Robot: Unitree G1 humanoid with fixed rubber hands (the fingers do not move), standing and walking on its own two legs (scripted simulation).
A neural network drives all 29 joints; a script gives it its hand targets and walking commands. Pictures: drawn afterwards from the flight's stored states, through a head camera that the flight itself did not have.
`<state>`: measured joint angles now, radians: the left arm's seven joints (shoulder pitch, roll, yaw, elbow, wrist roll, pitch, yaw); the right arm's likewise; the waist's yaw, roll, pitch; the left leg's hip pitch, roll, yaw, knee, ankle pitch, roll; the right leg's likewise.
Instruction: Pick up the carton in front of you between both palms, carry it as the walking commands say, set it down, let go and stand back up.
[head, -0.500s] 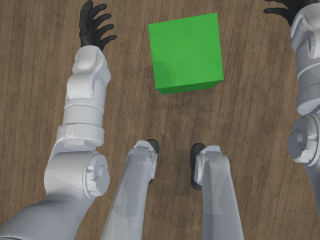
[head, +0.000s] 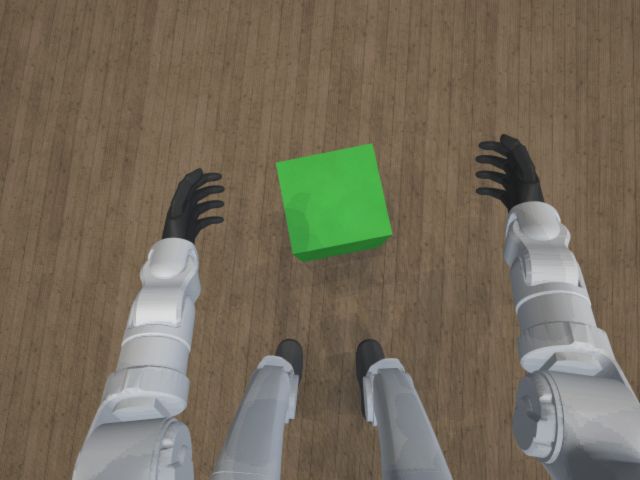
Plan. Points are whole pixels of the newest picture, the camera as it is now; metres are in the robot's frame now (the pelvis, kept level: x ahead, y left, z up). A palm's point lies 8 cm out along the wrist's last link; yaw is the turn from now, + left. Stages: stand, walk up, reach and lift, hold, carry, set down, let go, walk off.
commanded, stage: let go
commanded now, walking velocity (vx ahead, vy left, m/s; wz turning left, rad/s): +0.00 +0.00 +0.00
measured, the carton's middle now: (333, 209) +0.51 +0.01 -0.57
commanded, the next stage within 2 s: stand in 1.08 s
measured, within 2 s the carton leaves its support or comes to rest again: neither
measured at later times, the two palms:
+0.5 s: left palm (54, 378) +0.23 +0.26 +0.00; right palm (564, 332) +0.29 -0.20 -0.01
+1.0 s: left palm (46, 402) +0.22 +0.25 +0.02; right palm (602, 418) +0.22 -0.21 +0.02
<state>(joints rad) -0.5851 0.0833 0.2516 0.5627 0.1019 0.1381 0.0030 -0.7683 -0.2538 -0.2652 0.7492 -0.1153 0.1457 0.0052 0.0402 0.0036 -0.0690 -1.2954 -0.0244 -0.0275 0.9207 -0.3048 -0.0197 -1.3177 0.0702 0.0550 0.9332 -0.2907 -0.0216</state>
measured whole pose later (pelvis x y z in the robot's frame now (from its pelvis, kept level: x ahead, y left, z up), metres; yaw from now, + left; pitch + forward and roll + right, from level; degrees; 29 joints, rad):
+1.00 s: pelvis +0.06 +0.02 +0.08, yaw +1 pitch -6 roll +0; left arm 0.21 0.21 0.03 0.40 0.03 0.18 -0.06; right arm 0.22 -0.21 -0.04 0.42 0.00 0.13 0.07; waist 0.00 0.01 0.12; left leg -0.08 -0.03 -0.05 0.46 -0.28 0.01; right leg -0.08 0.04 0.04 0.45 -0.28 -0.01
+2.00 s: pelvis +0.07 +0.03 +0.08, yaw +1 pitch -1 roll +0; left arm 0.14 0.35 0.02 0.87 0.03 0.00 0.03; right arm 0.18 -0.35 -0.03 0.83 -0.03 0.00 -0.03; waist 0.00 -0.02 0.02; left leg -0.13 -0.05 -0.04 0.43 -0.28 0.03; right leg -0.12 0.01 0.04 0.42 -0.27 0.01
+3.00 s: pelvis +0.05 +0.02 +0.09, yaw +2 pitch -2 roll +0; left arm 0.11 0.38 0.01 1.04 0.02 -0.01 0.01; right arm 0.13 -0.38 -0.01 1.01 -0.01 -0.01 -0.01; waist 0.00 -0.01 0.03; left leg -0.10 -0.03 -0.05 0.34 -0.20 0.02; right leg -0.09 0.02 0.04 0.32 -0.19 0.00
